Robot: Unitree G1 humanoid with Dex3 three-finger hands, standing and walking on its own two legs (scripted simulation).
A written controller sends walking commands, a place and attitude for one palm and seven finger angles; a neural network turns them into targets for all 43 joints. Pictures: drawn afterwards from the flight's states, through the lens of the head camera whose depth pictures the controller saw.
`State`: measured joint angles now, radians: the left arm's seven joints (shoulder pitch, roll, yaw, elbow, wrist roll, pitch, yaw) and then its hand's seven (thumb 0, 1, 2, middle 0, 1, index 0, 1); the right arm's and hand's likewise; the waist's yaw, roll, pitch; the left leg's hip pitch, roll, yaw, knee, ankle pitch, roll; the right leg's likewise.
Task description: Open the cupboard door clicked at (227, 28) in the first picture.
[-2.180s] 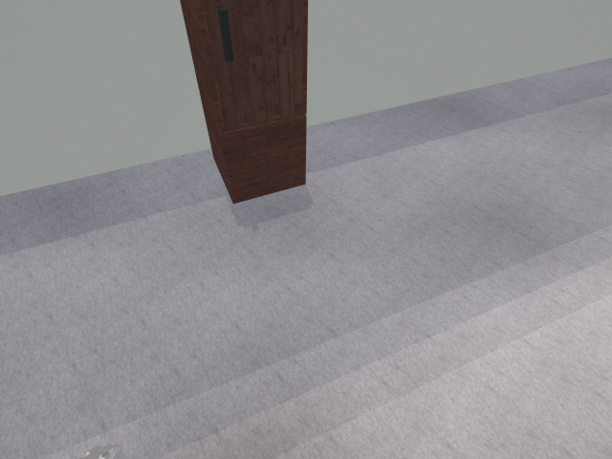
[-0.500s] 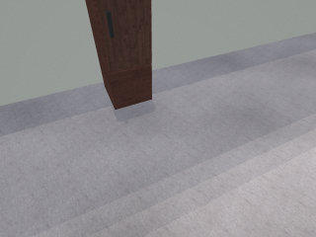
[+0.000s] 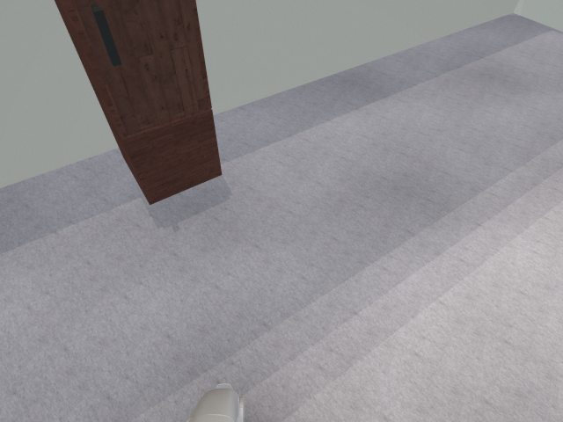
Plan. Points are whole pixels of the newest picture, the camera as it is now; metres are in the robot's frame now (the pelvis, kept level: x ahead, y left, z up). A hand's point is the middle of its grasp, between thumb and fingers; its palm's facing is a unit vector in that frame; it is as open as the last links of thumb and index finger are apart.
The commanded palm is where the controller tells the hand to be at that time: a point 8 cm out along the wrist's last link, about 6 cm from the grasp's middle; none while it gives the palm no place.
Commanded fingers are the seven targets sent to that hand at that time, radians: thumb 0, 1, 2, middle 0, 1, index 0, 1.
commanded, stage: walk to a spot facing it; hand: left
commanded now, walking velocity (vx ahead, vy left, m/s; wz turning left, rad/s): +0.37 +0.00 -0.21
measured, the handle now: (105, 35) +1.07 +0.63 +0.01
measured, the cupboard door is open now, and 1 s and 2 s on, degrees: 0 0 0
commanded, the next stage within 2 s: turn to face it in 0.96 s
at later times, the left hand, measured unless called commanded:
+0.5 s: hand (185, 299) +0.35 +0.22 -0.16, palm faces -0.16 -0.97 -0.17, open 7.4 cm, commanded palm none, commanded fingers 0.00 0.90 0.90 -0.20 -0.30 -0.20 -0.30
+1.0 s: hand (237, 233) +0.52 +0.15 -0.17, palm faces -0.25 -0.94 -0.23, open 7.2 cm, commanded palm none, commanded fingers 0.00 0.90 0.90 -0.20 -0.30 -0.20 -0.30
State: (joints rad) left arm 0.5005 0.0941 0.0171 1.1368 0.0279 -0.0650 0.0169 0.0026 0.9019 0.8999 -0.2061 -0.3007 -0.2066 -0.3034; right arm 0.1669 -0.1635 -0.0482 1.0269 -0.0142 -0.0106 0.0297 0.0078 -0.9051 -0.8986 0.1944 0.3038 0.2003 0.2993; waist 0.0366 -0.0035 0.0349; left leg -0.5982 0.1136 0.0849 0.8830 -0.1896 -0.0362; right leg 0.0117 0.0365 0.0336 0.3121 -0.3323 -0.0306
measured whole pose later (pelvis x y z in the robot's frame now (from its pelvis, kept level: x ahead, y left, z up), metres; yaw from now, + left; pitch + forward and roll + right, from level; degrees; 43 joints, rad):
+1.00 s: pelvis +0.44 -0.03 +0.00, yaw -18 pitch +0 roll -1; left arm 0.28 0.18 0.06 1.07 0.02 -0.06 0.01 -0.02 0.94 0.90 -0.20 -0.30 -0.20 -0.30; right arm 0.22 -0.18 -0.06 1.03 -0.03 -0.02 0.00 0.02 -0.95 -0.90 0.19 0.30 0.20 0.30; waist -0.01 0.03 0.02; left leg -0.54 0.17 0.08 0.90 -0.25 -0.05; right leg -0.16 0.04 -0.12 0.41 -0.26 -0.07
